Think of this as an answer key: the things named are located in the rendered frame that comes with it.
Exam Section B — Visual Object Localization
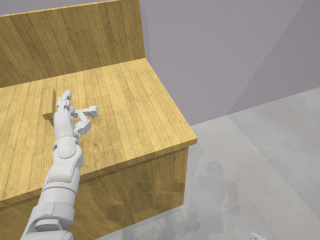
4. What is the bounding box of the robot left forearm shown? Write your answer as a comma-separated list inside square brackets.
[20, 136, 84, 240]

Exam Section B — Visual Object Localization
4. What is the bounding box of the robot left upper arm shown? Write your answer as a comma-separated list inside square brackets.
[23, 230, 74, 240]

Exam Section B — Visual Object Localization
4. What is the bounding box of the left robot hand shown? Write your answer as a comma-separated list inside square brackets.
[53, 90, 92, 141]

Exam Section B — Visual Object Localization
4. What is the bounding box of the counter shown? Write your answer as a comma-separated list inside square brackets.
[0, 0, 198, 240]

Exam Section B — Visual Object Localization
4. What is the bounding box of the tap lever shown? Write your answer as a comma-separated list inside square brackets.
[74, 105, 99, 118]

